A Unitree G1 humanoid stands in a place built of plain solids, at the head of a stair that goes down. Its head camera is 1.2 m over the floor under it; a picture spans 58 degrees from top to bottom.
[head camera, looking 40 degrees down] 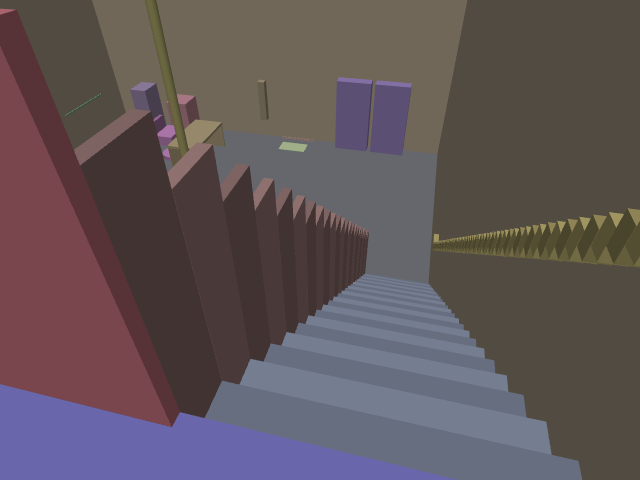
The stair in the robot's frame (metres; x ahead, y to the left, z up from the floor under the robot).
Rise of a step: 0.20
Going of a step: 0.23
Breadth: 1.20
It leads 14 degrees to the right of straight ahead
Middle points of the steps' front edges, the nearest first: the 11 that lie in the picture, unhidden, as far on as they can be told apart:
0.51 -0.17 0.00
0.73 -0.23 -0.19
0.96 -0.28 -0.39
1.19 -0.34 -0.59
1.41 -0.39 -0.79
1.64 -0.45 -0.98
1.87 -0.50 -1.18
2.09 -0.56 -1.38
2.32 -0.61 -1.57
2.55 -0.66 -1.77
2.77 -0.72 -1.97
